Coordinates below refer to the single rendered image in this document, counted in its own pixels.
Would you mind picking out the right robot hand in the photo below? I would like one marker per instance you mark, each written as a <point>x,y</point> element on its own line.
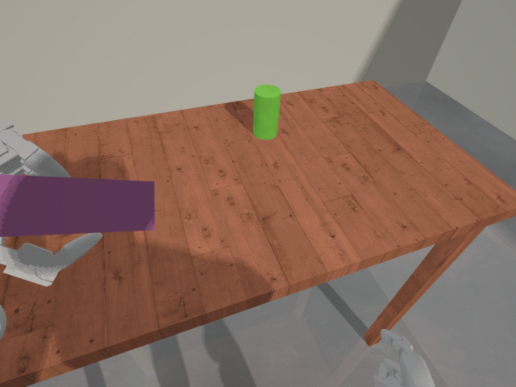
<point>412,370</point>

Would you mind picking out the left robot hand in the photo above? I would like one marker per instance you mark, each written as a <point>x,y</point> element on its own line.
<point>30,262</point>

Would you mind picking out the sponge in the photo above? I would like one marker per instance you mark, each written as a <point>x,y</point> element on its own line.
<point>35,205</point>

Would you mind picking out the table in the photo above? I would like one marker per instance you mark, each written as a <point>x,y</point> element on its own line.
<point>353,178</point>

